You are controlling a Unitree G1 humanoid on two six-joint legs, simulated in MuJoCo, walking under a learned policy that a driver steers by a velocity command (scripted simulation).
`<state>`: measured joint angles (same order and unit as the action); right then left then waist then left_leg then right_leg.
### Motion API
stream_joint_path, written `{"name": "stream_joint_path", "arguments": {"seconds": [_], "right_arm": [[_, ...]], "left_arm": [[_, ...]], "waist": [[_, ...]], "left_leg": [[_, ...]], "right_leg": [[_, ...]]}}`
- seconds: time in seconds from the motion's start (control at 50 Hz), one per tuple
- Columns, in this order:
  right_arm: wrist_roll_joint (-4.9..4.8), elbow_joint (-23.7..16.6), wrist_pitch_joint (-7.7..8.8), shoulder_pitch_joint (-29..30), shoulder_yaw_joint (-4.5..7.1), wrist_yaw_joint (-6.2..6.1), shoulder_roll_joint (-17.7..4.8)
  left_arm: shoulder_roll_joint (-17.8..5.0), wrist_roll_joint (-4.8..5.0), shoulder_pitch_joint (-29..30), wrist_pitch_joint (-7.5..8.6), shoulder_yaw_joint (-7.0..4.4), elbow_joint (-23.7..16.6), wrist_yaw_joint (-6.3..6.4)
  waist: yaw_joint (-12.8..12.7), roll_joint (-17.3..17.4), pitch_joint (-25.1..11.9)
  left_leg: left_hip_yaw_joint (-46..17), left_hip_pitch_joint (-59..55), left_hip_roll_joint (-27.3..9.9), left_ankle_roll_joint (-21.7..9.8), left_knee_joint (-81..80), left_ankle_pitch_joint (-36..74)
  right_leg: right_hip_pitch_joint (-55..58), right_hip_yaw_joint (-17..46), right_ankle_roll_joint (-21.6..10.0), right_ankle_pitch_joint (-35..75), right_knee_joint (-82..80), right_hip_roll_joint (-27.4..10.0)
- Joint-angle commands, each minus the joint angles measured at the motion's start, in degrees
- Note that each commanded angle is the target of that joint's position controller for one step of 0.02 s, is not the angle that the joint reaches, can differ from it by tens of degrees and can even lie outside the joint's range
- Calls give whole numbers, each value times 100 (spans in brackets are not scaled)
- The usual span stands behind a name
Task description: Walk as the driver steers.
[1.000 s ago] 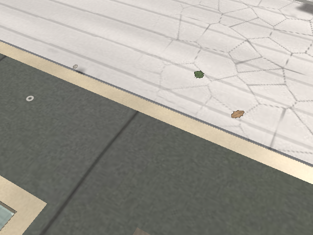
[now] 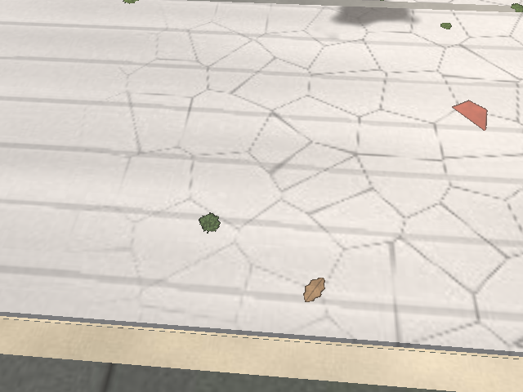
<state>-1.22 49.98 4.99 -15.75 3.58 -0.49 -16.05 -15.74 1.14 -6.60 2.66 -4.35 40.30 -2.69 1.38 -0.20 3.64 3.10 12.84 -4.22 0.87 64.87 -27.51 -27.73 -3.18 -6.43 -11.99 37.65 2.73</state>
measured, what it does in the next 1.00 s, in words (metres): walks ahead: left foot, then right foot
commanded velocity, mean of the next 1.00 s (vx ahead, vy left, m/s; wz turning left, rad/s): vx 0.49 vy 0.00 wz -0.11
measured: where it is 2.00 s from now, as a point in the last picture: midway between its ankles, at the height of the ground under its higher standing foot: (283, 294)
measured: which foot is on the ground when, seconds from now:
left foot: up 0.00-0.44, down 0.46-0.98, up 1.00-1.00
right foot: down 0.00-0.48, up 0.50-0.94, down 0.96-1.00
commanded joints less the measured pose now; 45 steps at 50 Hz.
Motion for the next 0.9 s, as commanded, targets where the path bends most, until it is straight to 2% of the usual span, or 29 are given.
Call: {"name": "stream_joint_path", "arguments": {"seconds": [0.02,0.04,0.06,0.1,0.14,0.18,0.24,0.3,0.34,0.4,0.42,0.44,0.46,0.48,0.5,0.52,0.54,0.56,0.58,0.62,0.64,0.68,0.76,0.84,0.88,0.9], "right_arm": [[-54,-808,413,525,89,16,-683],[84,-751,363,448,146,-23,-751],[117,-745,277,328,173,-9,-757],[183,-804,149,305,167,-7,-615],[218,-891,82,541,124,-16,-477],[214,-995,82,944,71,-2,-372],[156,-1108,131,1487,-1,79,-249],[87,-1254,185,1918,-6,166,-333],[88,-1361,232,2091,7,228,-413],[86,-1363,281,1828,49,281,-530],[89,-1277,292,1454,102,268,-627],[113,-1078,298,743,198,237,-798],[193,-927,299,-252,270,202,-1082],[226,-757,250,-930,399,202,-1511],[71,-644,220,-1055,277,237,-1034],[26,-722,189,-604,186,217,-760],[81,-821,137,-180,130,199,-646],[132,-834,122,79,77,218,-527],[182,-849,148,209,35,222,-438],[156,-793,182,222,38,236,-464],[136,-747,200,175,55,227,-535],[117,-658,195,58,98,181,-698],[29,-487,91,-328,110,104,-767],[-22,-322,-19,-750,130,65,-850],[-34,-283,-85,-834,142,30,-865],[-36,-281,-113,-813,162,5,-906]], "left_arm": [[-838,0,-1059,140,-239,-133,37],[-642,-20,-702,144,-180,-224,55],[-574,-76,-556,148,-147,-310,80],[-662,-50,-600,182,-170,-312,131],[-753,-50,-783,201,-187,-246,213],[-728,-39,-1002,187,-168,-145,273],[-730,-23,-1257,171,-147,-13,302],[-802,-11,-1511,174,-148,140,294],[-812,-9,-1650,145,-152,234,309],[-894,-22,-1611,72,-181,298,352],[-927,-26,-1489,49,-186,276,355],[-855,-43,-1381,33,-147,240,348],[-649,-116,-1301,37,-46,112,340],[-162,-49,-2155,135,94,122,315],[-425,23,-2069,211,83,179,290],[-809,113,-1460,249,-17,45,266],[-781,79,-1012,263,7,-74,266],[-706,-22,-784,262,-3,-124,266],[-665,-71,-871,229,-35,-106,273],[-454,-60,-1131,152,-5,-11,276],[-399,-72,-1117,128,8,-18,288],[-343,-105,-757,121,33,-149,312],[-182,-122,70,205,89,-359,277],[-185,-54,771,303,99,-538,162],[-272,-29,963,371,75,-625,98],[-360,-26,910,403,44,-627,81]], "waist": [[-422,43,-1047],[-199,23,-846],[-46,-95,-784],[34,-85,-716],[-17,-114,-600],[-192,-231,-502],[-466,-403,-404],[-662,-451,-193],[-699,-447,-112],[-495,-593,-169],[-270,-640,-368],[93,-546,-841],[511,-189,-1674],[317,1356,-2514],[431,1534,-2519],[444,941,-1494],[308,404,-977],[149,195,-527],[-38,336,-472],[-181,526,-500],[-203,517,-477],[-147,416,-377],[119,348,-254],[355,385,-123],[338,462,-100],[253,520,-131]], "left_leg": [[-805,3255,-131,-236,1004,597],[-804,2819,-296,-194,541,836],[-833,2452,-381,-151,345,994],[-724,2261,-341,22,-80,1192],[-608,2406,-290,174,-652,1699],[-555,2466,-222,225,-1501,2443],[-465,2149,-21,159,-2699,3425],[-472,2186,71,39,-3202,3546],[-499,2441,110,-108,-3432,3192],[-414,2124,228,-359,-3660,2499],[-257,1538,389,-478,-3773,2371],[-164,478,467,-657,-3871,2592],[-979,-1187,-315,-1051,-3639,2837],[-3456,-3431,-1613,-1992,-3889,1949],[-4695,-3557,-1839,-2040,-4676,793],[-3944,-2778,-1652,-1733,-4801,383],[-3194,-1911,-1417,-1538,-4901,707],[-2714,-1152,-1168,-1482,-5104,1250],[-2379,-745,-982,-1410,-5237,1693],[-1919,-386,-788,-1449,-5453,2296],[-1736,-308,-774,-1492,-5531,2567],[-1476,-336,-784,-1538,-5663,3004],[-1085,-423,-518,-1324,-5656,3183],[-1237,-622,-604,-1280,-5391,2912],[-1494,-866,-741,-1236,-5138,2834],[-1637,-966,-808,-1179,-4995,2813]], "right_leg": [[3362,3203,-1212,439,-2133,-1721],[2656,2696,-1083,971,-2188,-1498],[2215,2482,-1046,1232,-2319,-1354],[1791,2200,-1094,1770,-2459,-1214],[1652,1825,-1059,2162,-2541,-1119],[1667,1552,-883,2207,-2542,-969],[1686,1353,-640,1611,-2529,-848],[2012,1604,-645,1180,-2451,-1110],[2528,1808,-636,1358,-2217,-1340],[2971,1947,-485,2170,-1854,-1528],[2963,1842,-401,3065,-1479,-1417],[2790,1596,-268,3799,-668,-1108],[1889,1353,-71,2956,794,-779],[-370,914,424,-107,3059,190],[-1309,1348,428,-2004,3760,192],[-1747,1315,394,-1631,3987,-169],[-1632,1043,377,-1125,3758,-481],[-1482,921,398,-817,3326,-660],[-1149,925,407,-576,3001,-843],[-810,793,487,-408,2671,-908],[-839,741,540,-305,2494,-938],[-1106,683,654,146,1938,-1003],[-957,573,731,1338,425,-847],[-624,508,780,1635,-495,-564],[-517,569,721,1380,-808,-484],[-347,610,672,1194,-958,-461]]}}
